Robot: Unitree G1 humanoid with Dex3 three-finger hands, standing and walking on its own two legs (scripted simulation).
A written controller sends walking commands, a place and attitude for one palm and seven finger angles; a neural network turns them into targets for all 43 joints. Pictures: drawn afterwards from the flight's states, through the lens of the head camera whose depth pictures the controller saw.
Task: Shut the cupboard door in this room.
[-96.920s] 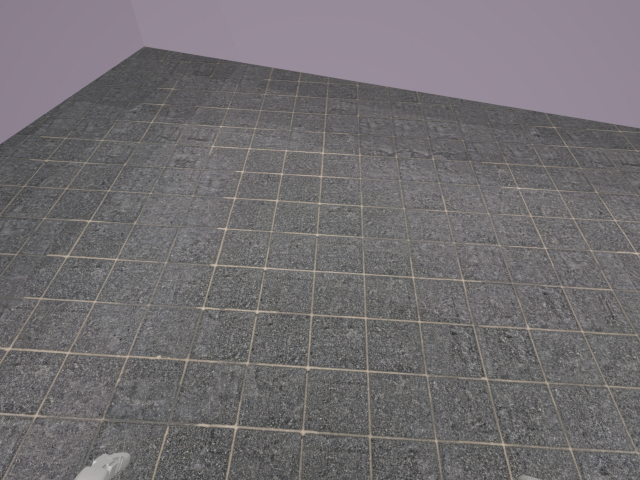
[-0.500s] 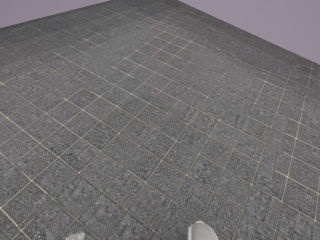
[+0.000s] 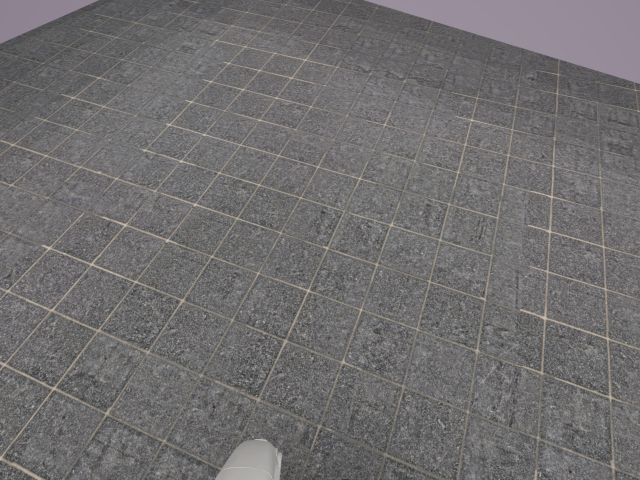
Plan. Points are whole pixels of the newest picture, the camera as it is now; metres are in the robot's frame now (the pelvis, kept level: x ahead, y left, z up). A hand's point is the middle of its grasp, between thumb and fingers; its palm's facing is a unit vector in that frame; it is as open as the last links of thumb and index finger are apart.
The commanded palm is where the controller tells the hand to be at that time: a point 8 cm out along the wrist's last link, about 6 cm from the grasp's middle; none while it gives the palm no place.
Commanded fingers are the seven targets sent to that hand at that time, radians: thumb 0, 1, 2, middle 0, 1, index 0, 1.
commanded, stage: turn to face it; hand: left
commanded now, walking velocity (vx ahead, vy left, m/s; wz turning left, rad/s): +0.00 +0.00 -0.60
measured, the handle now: out of the picture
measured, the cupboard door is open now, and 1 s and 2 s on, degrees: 18 18 18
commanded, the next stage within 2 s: none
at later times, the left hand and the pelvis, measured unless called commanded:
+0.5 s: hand (144, 446) +0.17 +0.27 -0.17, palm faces -0.22 -0.95 -0.21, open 7.3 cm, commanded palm none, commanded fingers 0.00 0.90 0.90 -0.20 -0.30 -0.20 -0.30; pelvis +0.04 +0.07 +0.01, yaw -18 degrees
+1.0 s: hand (239, 401) +0.24 +0.14 -0.16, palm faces -0.58 -0.78 -0.22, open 7.3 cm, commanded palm none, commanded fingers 0.00 0.90 0.90 -0.20 -0.30 -0.20 -0.30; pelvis +0.04 +0.05 +0.00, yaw -36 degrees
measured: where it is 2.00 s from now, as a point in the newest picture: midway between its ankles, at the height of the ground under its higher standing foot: outside the picture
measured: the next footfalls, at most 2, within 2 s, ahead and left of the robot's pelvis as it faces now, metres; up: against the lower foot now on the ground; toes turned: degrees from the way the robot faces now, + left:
left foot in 0.32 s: +0.09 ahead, +0.17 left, +0.00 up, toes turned -13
right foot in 0.74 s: +0.01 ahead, -0.08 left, +0.00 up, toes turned -33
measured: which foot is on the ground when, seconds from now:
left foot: up 0.00-0.30, down 0.32-0.74, up 0.76-1.00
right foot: down 0.00-0.32, up 0.34-0.72, down 0.74-1.00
